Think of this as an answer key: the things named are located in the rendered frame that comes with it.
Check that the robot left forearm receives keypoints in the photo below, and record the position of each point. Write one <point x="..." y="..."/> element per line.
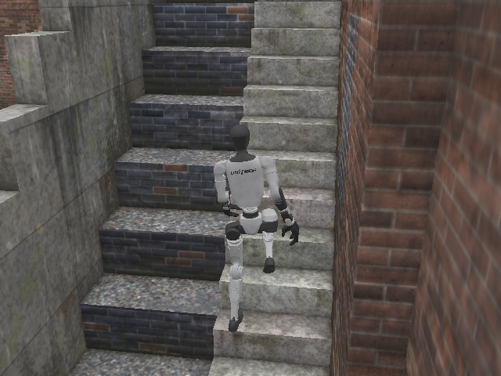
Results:
<point x="225" y="205"/>

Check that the robot right forearm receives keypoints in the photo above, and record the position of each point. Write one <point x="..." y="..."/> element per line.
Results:
<point x="283" y="209"/>

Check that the robot right foot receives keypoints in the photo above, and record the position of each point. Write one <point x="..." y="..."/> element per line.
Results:
<point x="269" y="265"/>

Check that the right robot upper arm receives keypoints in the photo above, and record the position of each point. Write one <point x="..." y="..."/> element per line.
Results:
<point x="271" y="175"/>

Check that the robot right hand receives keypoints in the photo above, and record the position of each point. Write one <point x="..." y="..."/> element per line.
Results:
<point x="295" y="232"/>

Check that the robot torso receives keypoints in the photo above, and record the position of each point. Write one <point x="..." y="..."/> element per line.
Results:
<point x="246" y="184"/>

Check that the robot left hand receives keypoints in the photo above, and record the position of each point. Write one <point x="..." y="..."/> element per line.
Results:
<point x="229" y="213"/>

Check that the left robot upper arm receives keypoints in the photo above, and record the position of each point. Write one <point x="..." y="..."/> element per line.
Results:
<point x="220" y="182"/>

